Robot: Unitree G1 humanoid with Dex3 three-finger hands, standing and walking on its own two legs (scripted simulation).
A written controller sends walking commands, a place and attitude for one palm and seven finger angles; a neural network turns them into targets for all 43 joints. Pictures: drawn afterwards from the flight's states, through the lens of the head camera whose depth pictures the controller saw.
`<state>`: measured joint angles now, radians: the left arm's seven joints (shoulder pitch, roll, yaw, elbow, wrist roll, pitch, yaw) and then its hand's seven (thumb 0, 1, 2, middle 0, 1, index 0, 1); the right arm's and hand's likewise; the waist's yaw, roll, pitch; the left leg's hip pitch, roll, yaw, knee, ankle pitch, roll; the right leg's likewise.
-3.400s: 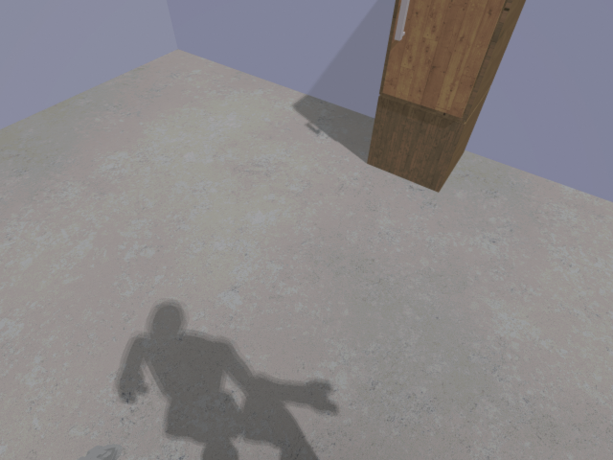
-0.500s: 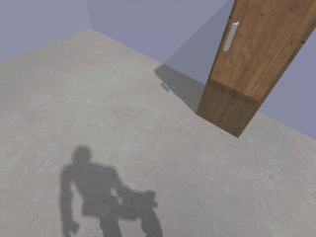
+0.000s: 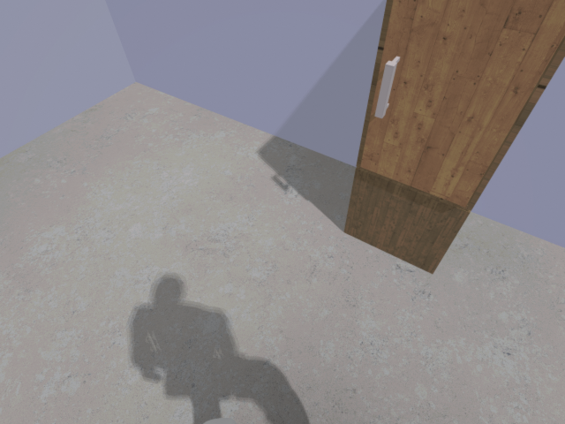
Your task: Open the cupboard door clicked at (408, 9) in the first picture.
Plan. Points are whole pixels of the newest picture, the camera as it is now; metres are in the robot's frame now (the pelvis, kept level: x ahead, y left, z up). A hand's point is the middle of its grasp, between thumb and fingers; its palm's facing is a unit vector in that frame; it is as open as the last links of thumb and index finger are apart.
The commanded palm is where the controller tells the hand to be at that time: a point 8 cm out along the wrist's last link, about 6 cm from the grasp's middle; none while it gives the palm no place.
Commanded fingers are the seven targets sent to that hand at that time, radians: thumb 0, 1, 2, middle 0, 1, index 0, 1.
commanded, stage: turn to face it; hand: left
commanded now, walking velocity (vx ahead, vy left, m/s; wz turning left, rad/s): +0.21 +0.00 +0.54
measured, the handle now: (388, 87) +0.92 -0.26 -0.01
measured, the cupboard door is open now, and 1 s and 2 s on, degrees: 0 0 0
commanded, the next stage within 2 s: take the last steps up to it in 1.12 s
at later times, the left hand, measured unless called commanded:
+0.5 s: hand (162, 413) +0.17 +0.22 -0.17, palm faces -0.05 -0.98 -0.19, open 7.4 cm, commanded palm none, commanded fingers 0.00 0.90 0.90 -0.20 -0.30 -0.20 -0.30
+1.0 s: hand (196, 321) +0.33 +0.19 -0.17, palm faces -0.35 -0.91 -0.22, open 7.4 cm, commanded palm none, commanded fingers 0.00 0.90 0.90 -0.20 -0.30 -0.20 -0.30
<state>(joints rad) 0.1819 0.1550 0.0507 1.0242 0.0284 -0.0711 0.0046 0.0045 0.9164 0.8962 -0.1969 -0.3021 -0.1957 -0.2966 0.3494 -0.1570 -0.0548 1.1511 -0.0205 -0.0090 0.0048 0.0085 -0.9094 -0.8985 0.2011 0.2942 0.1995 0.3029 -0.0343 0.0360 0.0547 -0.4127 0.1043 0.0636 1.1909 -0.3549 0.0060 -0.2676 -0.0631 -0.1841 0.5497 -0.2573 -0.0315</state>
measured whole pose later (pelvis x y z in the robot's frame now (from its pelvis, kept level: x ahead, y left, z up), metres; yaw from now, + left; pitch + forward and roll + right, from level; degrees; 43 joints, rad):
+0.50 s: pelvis +0.13 +0.04 +0.00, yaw -9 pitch -1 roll +0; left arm 0.26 0.17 0.08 1.02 0.02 0.05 -0.01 0.01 0.91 0.90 -0.20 -0.30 -0.19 -0.30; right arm 0.10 -0.15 -0.05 0.99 -0.02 -0.01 -0.02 -0.01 -0.92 -0.90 0.20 0.29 0.20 0.30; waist 0.03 0.00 0.09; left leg -0.28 0.15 0.30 0.54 -0.22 0.02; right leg -0.42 -0.08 -0.11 0.94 -0.47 0.04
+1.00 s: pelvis +0.17 +0.04 +0.00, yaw -23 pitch +1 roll -1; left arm 0.16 0.22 0.06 0.92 0.02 0.05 0.00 0.01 0.90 0.90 -0.20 -0.30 -0.20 -0.30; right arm 0.16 -0.23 -0.04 0.93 -0.01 0.03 -0.02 0.01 -0.91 -0.90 0.20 0.29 0.20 0.30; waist 0.00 -0.01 0.06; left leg -0.30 0.05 0.06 0.61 -0.33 -0.06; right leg -0.33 0.03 0.03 0.56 -0.24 0.00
